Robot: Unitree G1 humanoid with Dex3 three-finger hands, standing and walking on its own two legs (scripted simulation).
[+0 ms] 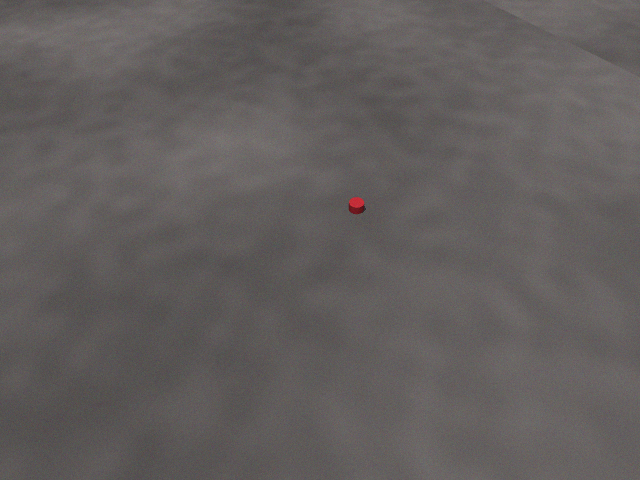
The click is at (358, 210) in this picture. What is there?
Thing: low tin
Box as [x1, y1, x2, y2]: [349, 197, 363, 213]
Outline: 351,198 349,200 349,210 353,213 361,212 363,209 363,200 358,197
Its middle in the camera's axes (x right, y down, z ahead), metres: +0.16 -0.14 +1.76
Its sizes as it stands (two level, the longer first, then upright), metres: 0.070 0.070 0.042
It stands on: the floor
